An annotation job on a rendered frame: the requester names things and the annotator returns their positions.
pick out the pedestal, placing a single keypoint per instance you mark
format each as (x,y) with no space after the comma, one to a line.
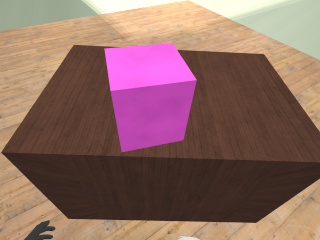
(248,148)

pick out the carton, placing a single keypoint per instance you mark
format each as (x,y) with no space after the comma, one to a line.
(152,89)

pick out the robot left hand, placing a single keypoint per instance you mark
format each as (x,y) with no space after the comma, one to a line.
(40,228)

